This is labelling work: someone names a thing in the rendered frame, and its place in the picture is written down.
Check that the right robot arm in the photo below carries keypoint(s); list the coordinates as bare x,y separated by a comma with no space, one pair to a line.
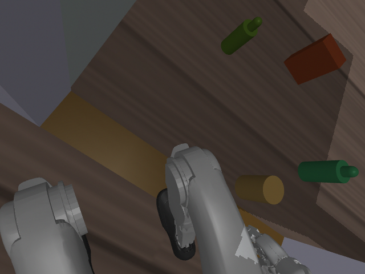
290,265

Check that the right robot hand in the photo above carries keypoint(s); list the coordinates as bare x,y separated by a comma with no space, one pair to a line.
270,252

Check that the left robot foot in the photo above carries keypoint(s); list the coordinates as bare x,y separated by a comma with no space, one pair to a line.
88,250

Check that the right robot foot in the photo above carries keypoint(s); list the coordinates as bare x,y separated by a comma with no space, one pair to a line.
168,223

